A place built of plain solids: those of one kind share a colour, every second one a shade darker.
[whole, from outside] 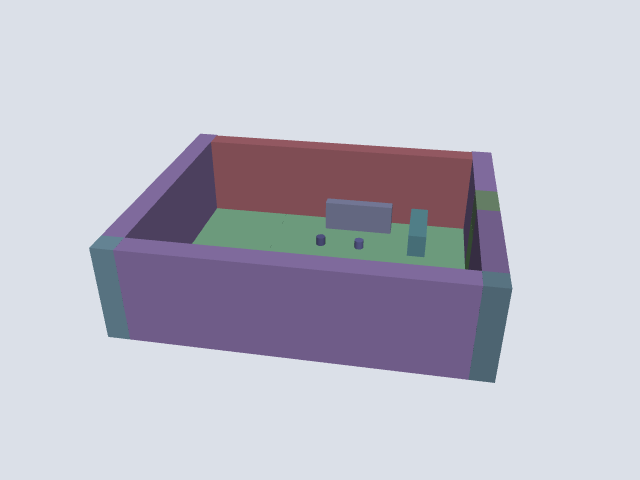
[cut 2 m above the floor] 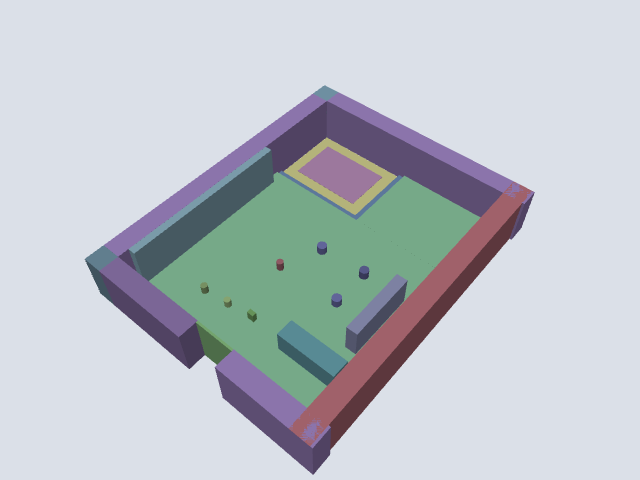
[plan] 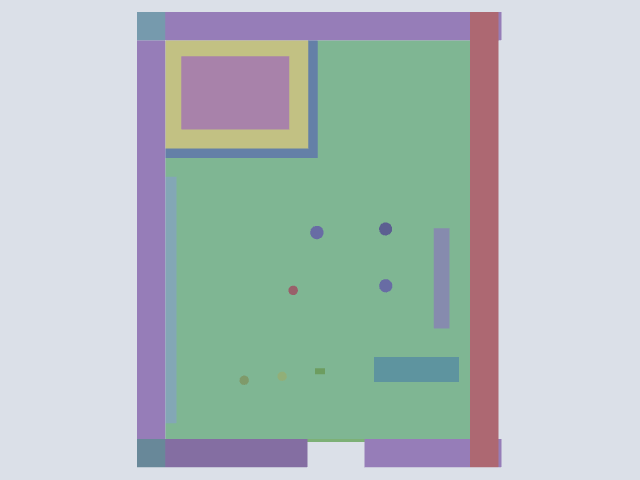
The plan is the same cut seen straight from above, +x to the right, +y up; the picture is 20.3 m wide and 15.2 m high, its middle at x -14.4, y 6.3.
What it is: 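A small branch library with a story corner two steps down, one wing of it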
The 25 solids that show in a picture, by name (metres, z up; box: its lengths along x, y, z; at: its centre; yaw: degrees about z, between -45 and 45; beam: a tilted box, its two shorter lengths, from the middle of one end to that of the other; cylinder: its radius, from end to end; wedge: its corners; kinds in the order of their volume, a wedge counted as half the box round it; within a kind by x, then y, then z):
{
 "wall_1": {"box": [0.9, 12.62, 3.97], "at": [-19.75, 6.31, 1.68]},
 "wall_2": {"box": [4.51, 0.9, 3.97], "at": [-17.05, -0.45, 1.68]},
 "wall_3": {"box": [10.65, 0.9, 3.97], "at": [-13.97, 13.07, 1.68]},
 "wall_4": {"box": [4.35, 0.9, 3.97], "at": [-10.82, -0.45, 1.68]},
 "wall_wing_1": {"box": [0.9, 14.42, 3.97], "at": [-9.2, 6.31, 1.68]},
 "floor_main_1": {"box": [9.65, 8.9, 0.3], "at": [-14.47, 4.45, -0.15]},
 "floor_main_2": {"box": [4.82, 3.72, 0.3], "at": [-12.06, 10.76, -0.15]},
 "floor_story_1": {"box": [4.83, 3.72, 0.5], "at": [-16.88, 10.76, -0.55]},
 "wall_corner_1": {"box": [0.9, 0.9, 3.97], "at": [-19.75, -0.45, 1.68]},
 "wall_corner_2": {"box": [0.9, 0.9, 3.97], "at": [-19.75, 13.07, 1.68]},
 "wall_shelf_1": {"box": [0.35, 7.8, 2.0], "at": [-19.12, 4.4, 1.0]},
 "desk_counter_1": {"box": [2.7, 0.8, 1.05], "at": [-11.34, 2.2, 0.53]},
 "isl_1": {"box": [0.5, 3.17, 1.4], "at": [-10.55, 5.08, 0.7]},
 "wall_head_1": {"box": [1.8, 0.9, 1.32], "at": [-13.89, -0.45, 3.01]},
 "step_story_1": {"box": [4.83, 0.3, 0.65], "at": [-16.88, 9.05, -0.47]},
 "step_story_2": {"box": [0.3, 3.42, 0.65], "at": [-14.62, 10.91, -0.47]},
 "low_story_rug_1": {"box": [3.43, 2.32, 0.06], "at": [-17.08, 10.96, -0.32]},
 "wall_leaf_1": {"box": [1.8, 0.1, 2.65], "at": [-13.89, -0.05, 1.02]},
 "zclutw_stool_1": {"cylinder": 0.21, "from": [-14.5, 6.54, -0.05], "to": [-14.5, 6.54, 0.39]},
 "zclutw_stool_2": {"cylinder": 0.21, "from": [-12.32, 4.85, -0.05], "to": [-12.32, 4.85, 0.38]},
 "zclutw_stool_3": {"cylinder": 0.21, "from": [-12.32, 6.65, -0.05], "to": [-12.32, 6.65, 0.4]},
 "zclut_bin_1": {"cylinder": 0.15, "from": [-16.8, 1.86, -0.05], "to": [-16.8, 1.86, 0.39]},
 "zclut_bin_2": {"cylinder": 0.15, "from": [-15.6, 1.99, -0.05], "to": [-15.6, 1.99, 0.36]},
 "zclutw_bin_1": {"cylinder": 0.15, "from": [-15.25, 4.71, -0.05], "to": [-15.25, 4.71, 0.44]},
 "zclut_bag_1": {"box": [0.32, 0.2, 0.47], "at": [-14.4, 2.14, 0.18]}
}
